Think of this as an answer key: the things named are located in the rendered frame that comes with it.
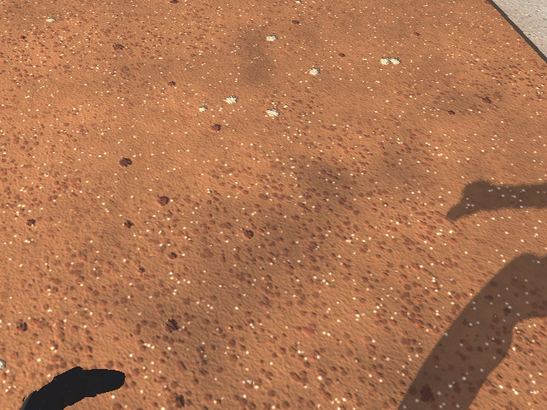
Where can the left robot hand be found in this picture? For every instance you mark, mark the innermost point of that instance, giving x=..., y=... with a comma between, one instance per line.
x=73, y=386

